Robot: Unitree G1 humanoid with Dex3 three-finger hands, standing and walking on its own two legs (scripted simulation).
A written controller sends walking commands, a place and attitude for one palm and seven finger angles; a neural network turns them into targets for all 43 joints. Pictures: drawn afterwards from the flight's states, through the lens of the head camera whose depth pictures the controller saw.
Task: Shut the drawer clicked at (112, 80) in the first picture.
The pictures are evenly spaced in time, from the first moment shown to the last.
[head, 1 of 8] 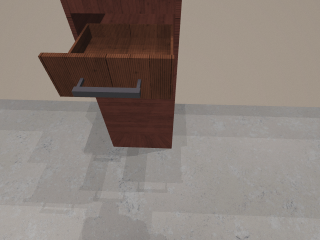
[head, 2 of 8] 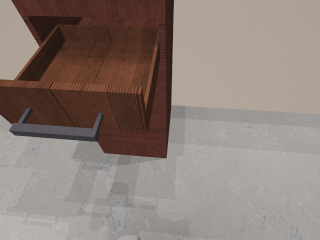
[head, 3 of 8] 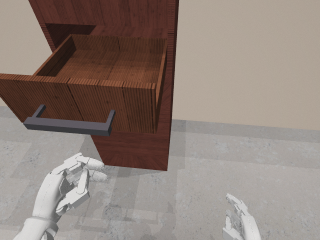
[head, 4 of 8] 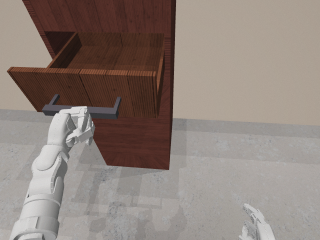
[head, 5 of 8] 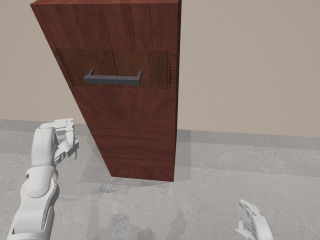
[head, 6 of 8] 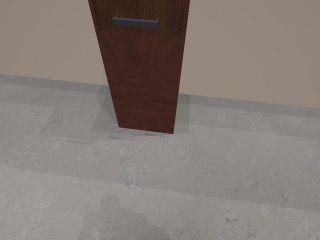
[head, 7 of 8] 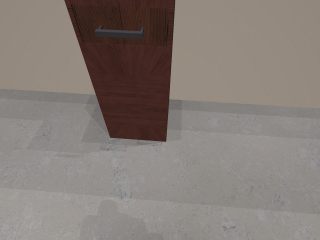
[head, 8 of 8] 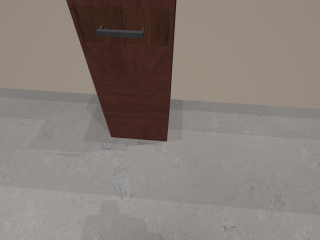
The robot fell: no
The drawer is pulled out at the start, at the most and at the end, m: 0.29 0.29 0.00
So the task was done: yes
